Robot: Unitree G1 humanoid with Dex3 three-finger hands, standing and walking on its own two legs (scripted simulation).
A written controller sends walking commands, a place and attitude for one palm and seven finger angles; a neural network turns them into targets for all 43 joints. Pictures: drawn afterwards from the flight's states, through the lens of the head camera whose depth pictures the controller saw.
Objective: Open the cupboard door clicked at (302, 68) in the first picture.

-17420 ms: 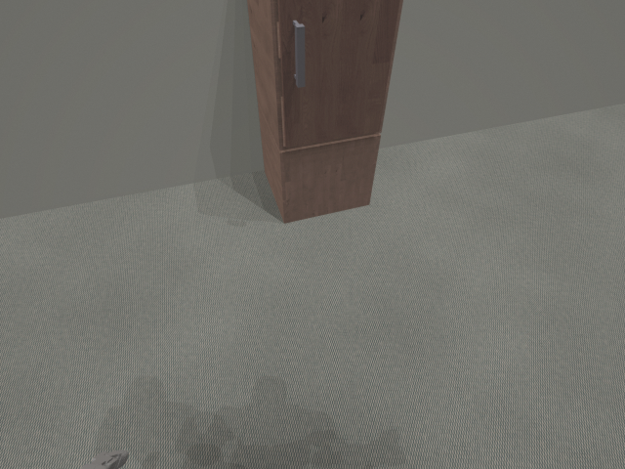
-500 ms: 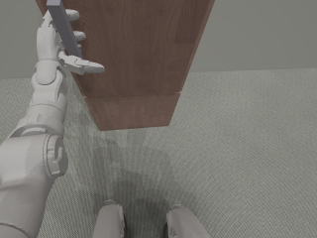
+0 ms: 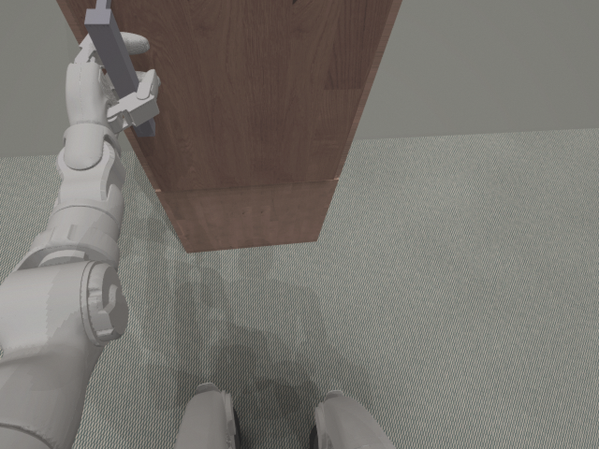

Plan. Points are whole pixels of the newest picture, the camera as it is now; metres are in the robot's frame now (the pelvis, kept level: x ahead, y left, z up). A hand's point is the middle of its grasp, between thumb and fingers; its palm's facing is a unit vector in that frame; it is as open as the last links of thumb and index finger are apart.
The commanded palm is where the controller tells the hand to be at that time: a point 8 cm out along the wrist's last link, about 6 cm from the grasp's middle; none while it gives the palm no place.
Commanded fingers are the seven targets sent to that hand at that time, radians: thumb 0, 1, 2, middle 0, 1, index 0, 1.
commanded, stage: close the thumb around the handle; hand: left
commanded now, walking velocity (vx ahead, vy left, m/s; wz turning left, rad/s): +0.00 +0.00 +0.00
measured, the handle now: (127, 70) +0.59 +0.17 +0.09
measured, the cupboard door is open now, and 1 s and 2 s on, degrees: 0 36 42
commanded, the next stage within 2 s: pull the door open along its arc in 0.12 s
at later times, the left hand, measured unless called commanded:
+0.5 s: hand (148, 110) +0.52 +0.14 +0.09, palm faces +0.03 -1.00 +0.00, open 5.8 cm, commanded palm +0.47 +0.18 +0.09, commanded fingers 0.00 0.90 0.90 -0.40 -1.35 -0.40 -1.35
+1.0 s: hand (238, 229) +0.35 +0.04 +0.09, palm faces +0.31 -0.95 +0.03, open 6.2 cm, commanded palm +0.29 +0.10 +0.09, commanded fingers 0.00 0.90 0.90 -0.40 -1.35 -0.40 -1.35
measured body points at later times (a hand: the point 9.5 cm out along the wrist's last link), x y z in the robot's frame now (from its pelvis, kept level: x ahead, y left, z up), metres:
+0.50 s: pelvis +0.01 -0.01 +0.01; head +0.14 +0.00 +0.44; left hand +0.52 +0.19 +0.09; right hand +0.00 -0.26 -0.11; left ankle +0.05 +0.12 -0.65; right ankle -0.03 -0.13 -0.65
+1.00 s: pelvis +0.02 -0.03 +0.03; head +0.06 -0.04 +0.48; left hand +0.33 +0.09 +0.09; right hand +0.19 -0.24 -0.08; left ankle +0.05 +0.12 -0.65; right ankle -0.03 -0.13 -0.65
